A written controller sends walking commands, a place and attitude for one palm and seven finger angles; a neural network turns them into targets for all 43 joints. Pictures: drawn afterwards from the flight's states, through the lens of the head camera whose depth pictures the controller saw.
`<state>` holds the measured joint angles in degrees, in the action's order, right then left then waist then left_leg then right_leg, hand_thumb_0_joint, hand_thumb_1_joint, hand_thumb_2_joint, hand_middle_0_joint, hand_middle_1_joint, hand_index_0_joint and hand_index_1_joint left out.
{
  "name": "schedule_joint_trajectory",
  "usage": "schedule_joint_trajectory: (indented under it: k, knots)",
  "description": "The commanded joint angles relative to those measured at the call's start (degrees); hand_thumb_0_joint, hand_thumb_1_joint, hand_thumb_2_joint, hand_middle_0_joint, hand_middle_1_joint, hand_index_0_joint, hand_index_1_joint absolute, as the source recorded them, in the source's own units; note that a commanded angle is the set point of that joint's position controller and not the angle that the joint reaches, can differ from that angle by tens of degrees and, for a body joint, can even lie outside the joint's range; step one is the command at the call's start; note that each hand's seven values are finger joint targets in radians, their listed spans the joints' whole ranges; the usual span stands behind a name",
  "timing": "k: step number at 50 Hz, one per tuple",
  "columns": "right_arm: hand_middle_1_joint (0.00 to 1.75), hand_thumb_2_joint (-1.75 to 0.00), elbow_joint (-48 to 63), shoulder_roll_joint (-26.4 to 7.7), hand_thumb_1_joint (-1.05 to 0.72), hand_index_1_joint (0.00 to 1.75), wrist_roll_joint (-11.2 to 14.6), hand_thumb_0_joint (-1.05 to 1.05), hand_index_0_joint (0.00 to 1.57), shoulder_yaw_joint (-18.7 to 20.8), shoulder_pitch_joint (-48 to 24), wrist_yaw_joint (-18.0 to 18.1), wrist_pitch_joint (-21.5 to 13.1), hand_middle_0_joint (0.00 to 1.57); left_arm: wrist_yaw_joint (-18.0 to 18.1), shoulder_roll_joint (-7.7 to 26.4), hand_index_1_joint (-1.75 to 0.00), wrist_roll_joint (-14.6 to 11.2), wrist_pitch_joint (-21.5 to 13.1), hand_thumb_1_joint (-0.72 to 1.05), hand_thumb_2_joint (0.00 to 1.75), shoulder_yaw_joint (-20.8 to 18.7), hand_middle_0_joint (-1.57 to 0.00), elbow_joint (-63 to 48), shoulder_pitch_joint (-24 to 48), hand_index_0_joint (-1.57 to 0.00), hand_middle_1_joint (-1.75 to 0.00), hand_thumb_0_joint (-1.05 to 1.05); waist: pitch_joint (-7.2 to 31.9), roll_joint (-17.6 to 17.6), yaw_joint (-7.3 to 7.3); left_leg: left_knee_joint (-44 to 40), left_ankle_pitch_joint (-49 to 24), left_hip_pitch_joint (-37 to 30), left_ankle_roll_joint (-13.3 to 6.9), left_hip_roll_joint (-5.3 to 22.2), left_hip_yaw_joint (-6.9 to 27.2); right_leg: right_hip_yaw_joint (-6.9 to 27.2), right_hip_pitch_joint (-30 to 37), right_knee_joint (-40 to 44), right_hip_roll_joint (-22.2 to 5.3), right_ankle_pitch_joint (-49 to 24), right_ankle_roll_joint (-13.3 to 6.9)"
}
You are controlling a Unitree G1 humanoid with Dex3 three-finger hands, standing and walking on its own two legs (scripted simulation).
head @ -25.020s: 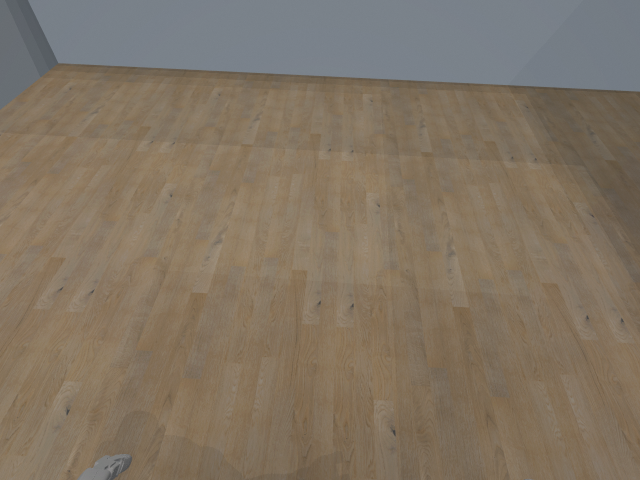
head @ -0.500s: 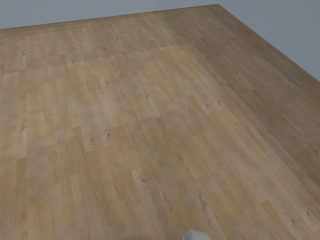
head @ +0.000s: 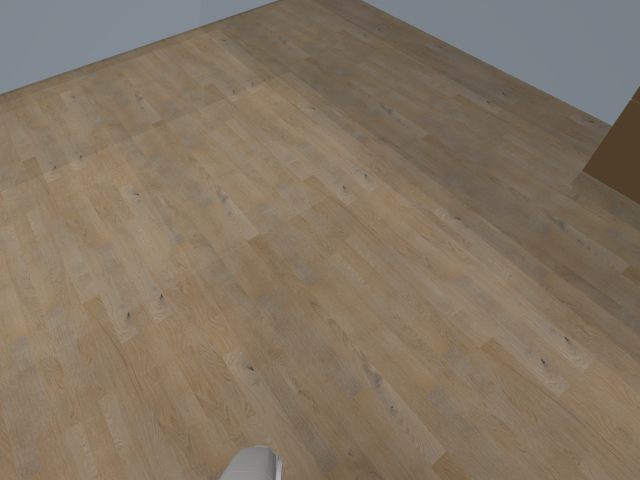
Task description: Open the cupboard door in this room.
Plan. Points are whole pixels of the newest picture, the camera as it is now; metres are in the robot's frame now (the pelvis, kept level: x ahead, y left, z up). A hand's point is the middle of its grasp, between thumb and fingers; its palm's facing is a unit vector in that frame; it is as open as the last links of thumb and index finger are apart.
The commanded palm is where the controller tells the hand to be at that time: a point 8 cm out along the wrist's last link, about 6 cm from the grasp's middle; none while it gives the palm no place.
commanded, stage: turn or walk to find it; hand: left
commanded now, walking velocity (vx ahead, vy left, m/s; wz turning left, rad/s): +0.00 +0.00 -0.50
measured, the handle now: out of the picture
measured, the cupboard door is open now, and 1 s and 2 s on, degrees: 0 0 0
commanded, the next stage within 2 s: none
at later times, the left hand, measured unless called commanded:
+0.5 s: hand out of the picture +0.10 +0.25 -0.17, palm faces -0.20 -0.95 -0.23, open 7.4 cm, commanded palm none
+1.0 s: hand out of the picture +0.14 +0.12 -0.15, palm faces -0.45 -0.86 -0.24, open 7.4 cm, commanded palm none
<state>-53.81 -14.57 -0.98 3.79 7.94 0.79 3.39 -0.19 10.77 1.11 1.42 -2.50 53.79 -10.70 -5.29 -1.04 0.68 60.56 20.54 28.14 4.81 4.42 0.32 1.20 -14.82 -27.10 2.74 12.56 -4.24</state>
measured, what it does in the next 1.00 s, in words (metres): steps on the spot, turning right: left foot, then right foot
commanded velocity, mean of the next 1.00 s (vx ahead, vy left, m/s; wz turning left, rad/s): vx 0.12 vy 0.00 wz -0.50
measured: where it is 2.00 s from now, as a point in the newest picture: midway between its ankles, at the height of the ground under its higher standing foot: (421, 425)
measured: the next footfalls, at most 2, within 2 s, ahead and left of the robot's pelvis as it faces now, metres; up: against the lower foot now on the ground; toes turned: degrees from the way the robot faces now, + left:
left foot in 0.24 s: +0.04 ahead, +0.14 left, +0.00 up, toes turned -5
right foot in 0.70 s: -0.01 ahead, -0.10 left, +0.00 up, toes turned -28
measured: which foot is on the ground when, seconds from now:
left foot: up 0.00-0.22, down 0.24-0.70, up 0.72-1.00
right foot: down 0.00-0.24, up 0.26-0.68, down 0.70-1.00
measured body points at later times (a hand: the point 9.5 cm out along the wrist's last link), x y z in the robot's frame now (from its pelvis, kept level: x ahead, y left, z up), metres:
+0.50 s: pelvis -0.01 +0.05 +0.00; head +0.04 +0.06 +0.45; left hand +0.11 +0.30 -0.15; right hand +0.01 -0.20 -0.13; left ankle +0.00 +0.15 -0.74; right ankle -0.07 -0.09 -0.66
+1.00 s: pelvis +0.01 -0.03 +0.01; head +0.02 -0.06 +0.45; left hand +0.16 +0.17 -0.13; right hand -0.06 -0.29 -0.15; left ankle +0.12 +0.11 -0.66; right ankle -0.05 -0.08 -0.74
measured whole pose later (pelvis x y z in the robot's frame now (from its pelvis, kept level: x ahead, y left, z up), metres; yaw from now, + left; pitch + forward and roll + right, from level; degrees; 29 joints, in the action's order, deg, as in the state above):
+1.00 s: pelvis +0.01 -0.03 +0.01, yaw -30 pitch +0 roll +1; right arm -54.3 -14.9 -1.7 4.0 11.7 -1.4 1.6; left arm -1.0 10.2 1.1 -1.7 -2.1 56.2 -15.7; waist -2.8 -1.9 0.4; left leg 58.8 14.2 31.3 4.9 7.1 -1.5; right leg 0.7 -8.4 -22.0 2.6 13.8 -4.0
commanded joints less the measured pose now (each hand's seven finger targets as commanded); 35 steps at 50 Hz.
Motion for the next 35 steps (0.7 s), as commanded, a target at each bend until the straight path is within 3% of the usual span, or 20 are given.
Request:
schedule_joint_trajectory:
  k: [1, 4, 6, 7, 9, 10, 11, 12, 13, 14, 15, 17, 19, 26, 30, 31, 33, 34, 35]
  knots:
    - [0.30, -0.90, 4.8, -4.1, -0.90, 0.30, -0.1, 0.00, 0.20, 0.7, -1.3, 0.6, -1.5, 0.20, 0.8, 12.7, -0.30, 0.1, -1.0, 0.90, 0.90, -3.6, -0.20, -3.4, -3.1, -0.20, -0.30, 0.00, 7.1, 7.7, 1.40, -4.4, 1.9, 2.7, 0.0, -0.4, 0.4, 18.3, 8.2, 8.1, -14.9, -15.4, -6.1]
    - [0.30, -0.90, 5.8, -3.9, -0.90, 0.30, 0.3, 0.00, 0.20, 0.5, -3.0, 0.8, -2.0, 0.20, 0.9, 13.0, -0.30, 0.3, -0.8, 0.90, 0.90, -3.8, -0.20, -2.8, -4.1, -0.20, -0.30, 0.00, 7.6, 8.5, 2.07, -10.7, 4.2, 0.1, -0.6, -1.4, 0.5, 21.2, 8.6, 7.0, -15.0, -18.9, -7.1]
    - [0.30, -0.90, 5.6, -3.6, -0.90, 0.30, 0.6, 0.00, 0.20, 0.2, -1.4, 1.0, -2.5, 0.20, 1.0, 13.7, -0.30, 0.4, -0.6, 0.90, 0.90, -4.1, -0.20, -3.3, -2.6, -0.20, -0.30, 0.00, 9.5, 8.9, 1.26, -16.8, 4.8, -3.9, -1.3, -2.0, 0.3, 21.8, 8.5, 5.3, -14.9, -21.9, -7.2]
    - [0.30, -0.90, 5.4, -3.6, -0.90, 0.30, 0.9, 0.00, 0.20, 0.2, -0.9, 1.1, -2.6, 0.20, 1.0, 13.6, -0.30, 0.3, -0.5, 0.90, 0.90, -4.1, -0.20, -3.3, -2.3, -0.20, -0.30, 0.00, 9.7, 8.8, 1.04, -20.7, 3.9, -7.0, -1.6, -2.8, 0.1, 22.4, 6.8, 4.7, -14.0, -22.9, -6.5]
    - [0.30, -0.90, 4.2, -3.8, -0.90, 0.30, 1.2, 0.00, 0.20, 0.3, 3.6, 1.3, -3.1, 0.20, 0.9, 13.3, -0.30, -0.1, -0.2, 0.90, 0.90, -4.0, -0.20, -3.4, 0.2, -0.20, -0.30, 0.00, 10.9, 8.1, -1.47, -32.2, -3.6, -16.2, -2.1, -3.2, -0.2, 21.7, 2.2, 1.5, -11.9, -20.7, -3.5]
    - [0.30, -0.90, 3.5, -5.2, -0.90, 0.30, 1.1, 0.00, 0.20, 0.5, 6.3, 1.6, -3.6, 0.20, 0.9, 12.2, -0.30, -0.6, 0.0, 0.90, 0.90, -3.7, -0.20, -4.0, 0.8, -0.20, -0.30, 0.00, 12.0, 5.2, -2.80, -38.3, -8.3, -25.0, -2.9, -0.7, 1.0, 19.0, -3.8, -1.9, -8.6, -15.4, -0.9]
    - [0.30, -0.90, 3.7, -9.4, -0.90, 0.30, 0.5, 0.00, 0.20, 1.1, 7.0, 1.6, -4.2, 0.20, 0.6, 9.1, -0.30, -1.0, 0.2, 0.90, 0.90, -3.1, -0.20, -4.8, -0.2, -0.20, -0.30, 0.00, 12.5, -7.9, -3.04, -44.5, -11.0, -31.0, -6.0, 11.0, 12.7, 12.5, -12.9, -10.6, -1.3, 0.1, 2.3]
    - [0.30, -0.90, 4.6, -12.8, -0.90, 0.30, 0.2, 0.00, 0.20, 1.8, 5.6, 1.5, -3.6, 0.20, 0.1, 7.9, -0.30, -0.6, 0.3, 0.90, 0.90, -2.7, -0.20, -5.1, -0.8, -0.20, -0.30, 0.00, 9.3, -17.0, -2.08, -45.9, -18.6, -28.8, -10.4, 21.3, 19.9, 4.0, -19.5, -22.6, 1.7, 20.8, 5.3]
    - [0.30, -0.90, 5.8, -12.1, -0.90, 0.30, -0.2, 0.00, 0.20, 1.4, 3.8, 1.3, -3.1, 0.20, 0.1, 9.6, -0.30, 0.1, 0.8, 0.90, 0.90, -3.1, -0.20, -4.8, -0.8, -0.20, -0.30, 0.00, 6.8, -11.6, -1.87, -45.2, -17.5, -21.4, -13.3, 22.7, 17.7, 4.4, -17.2, -31.5, -0.6, 21.1, 5.8]
    - [0.30, -0.90, 6.3, -9.1, -0.90, 0.30, -0.3, 0.00, 0.20, 0.8, 0.7, 1.6, -3.3, 0.20, 0.0, 9.9, -0.30, 0.5, 1.4, 0.90, 0.90, -3.9, -0.20, -3.8, -1.7, -0.20, -0.30, 0.00, 5.4, -12.4, -0.17, -46.3, -16.8, -17.8, -12.5, 19.7, 14.4, 4.9, -17.2, -35.8, -1.5, 17.7, 6.6]
    - [0.30, -0.90, 6.9, -7.7, -0.90, 0.30, -0.3, 0.00, 0.20, 0.4, -1.4, 1.7, -3.4, 0.20, -0.4, 10.5, -0.30, 0.7, 1.6, 0.90, 0.90, -4.3, -0.20, -3.0, -2.1, -0.20, -0.30, 0.00, 3.9, -10.2, 0.97, -45.6, -16.6, -16.6, -12.0, 16.7, 10.6, 3.8, -17.2, -39.6, -1.9, 15.2, 7.1]
    - [0.30, -0.90, 6.9, -6.9, -0.90, 0.30, -0.5, 0.00, 0.20, 0.4, -0.6, 1.6, -3.8, 0.20, -1.2, 9.0, -0.30, 0.5, 1.4, 0.90, 0.90, -3.9, -0.20, -2.7, -2.3, -0.20, -0.30, 0.00, 4.0, -6.5, 1.02, -43.3, -22.0, -19.1, -11.9, 13.0, 4.6, 1.8, -18.3, -42.0, -2.7, 11.7, 7.7]
    - [0.30, -0.90, 5.8, -6.7, -0.90, 0.30, -0.3, 0.00, 0.20, 0.7, 2.4, 1.5, -4.1, 0.20, -1.4, 8.0, -0.30, 0.2, 1.2, 0.90, 0.90, -3.4, -0.20, -2.7, -1.5, -0.20, -0.30, 0.00, 5.5, -5.0, 0.06, -41.3, -28.9, -23.7, -11.8, 12.1, 1.3, 0.3, -19.8, -41.5, -3.4, 10.0, 8.2]
    - [0.30, -0.90, 2.7, -7.1, -0.90, 0.30, -0.4, 0.00, 0.20, 1.9, 9.4, 1.0, -4.1, 0.20, -1.4, 5.9, -0.30, 0.0, 1.4, 0.90, 0.90, -2.3, -0.20, -4.9, 4.9, -0.20, -0.30, 0.00, 5.6, -8.8, -3.15, -38.3, -37.8, -28.0, -13.3, 14.6, -2.4, -3.4, -17.4, -29.0, -5.9, 12.8, 8.7]
    - [0.30, -0.90, 1.9, -8.3, -0.90, 0.30, -0.6, 0.00, 0.20, 2.6, 8.9, 0.5, -3.5, 0.20, -1.3, 5.4, -0.30, -0.1, 0.8, 0.90, 0.90, -1.9, -0.20, -5.4, 5.5, -0.20, -0.30, 0.00, 6.1, -11.2, -3.39, -35.1, -37.1, -25.4, -12.2, 15.7, -4.7, -6.6, -9.4, -16.7, -4.7, 14.0, 7.1]
    - [0.30, -0.90, 1.8, -8.6, -0.90, 0.30, -0.6, 0.00, 0.20, 2.6, 8.4, 0.5, -3.5, 0.20, -1.2, 5.6, -0.30, -0.2, 0.6, 0.90, 0.90, -2.0, -0.20, -5.1, 4.4, -0.20, -0.30, 0.00, 6.5, -11.4, -2.55, -33.7, -36.4, -24.2, -11.4, 16.0, -5.1, -6.6, -6.8, -12.7, -4.5, 11.9, 6.4]
    - [0.30, -0.90, 1.8, -8.6, -0.90, 0.30, -0.3, 0.00, 0.20, 2.5, 7.7, 0.2, -3.4, 0.20, -1.1, 7.1, -0.30, 0.0, -0.2, 0.90, 0.90, -2.3, -0.20, -3.3, -0.8, -0.20, -0.30, 0.00, 9.1, -7.1, 0.49, -26.3, -28.5, -19.4, -7.3, 13.9, -9.1, -7.8, 4.6, 0.1, -4.0, -0.3, 5.3]
    - [0.30, -0.90, 2.4, -6.4, -0.90, 0.30, 0.2, 0.00, 0.20, 2.0, 8.1, -0.3, -3.3, 0.20, -0.7, 11.6, -0.30, 0.3, -0.8, 0.90, 0.90, -3.1, -0.20, -1.9, -6.3, -0.20, -0.30, 0.00, 12.0, 3.1, 3.07, -16.3, -14.7, -9.5, -4.0, 11.2, -12.3, 0.5, 16.7, 5.5, -10.8, -3.6, 2.6]
    - [0.30, -0.90, 5.7, -1.3, -0.90, 0.30, 0.1, 0.00, 0.20, 0.3, 4.1, -0.5, -3.1, 0.20, 0.1, 17.9, -0.30, 0.4, -1.2, 0.90, 0.90, -4.3, -0.20, -0.5, -10.3, -0.20, -0.30, 0.00, 11.0, 21.3, 5.64, -2.8, 17.7, 8.0, -0.9, 2.3, -12.9, 21.7, 22.7, 8.5, -24.2, -12.7, -3.3]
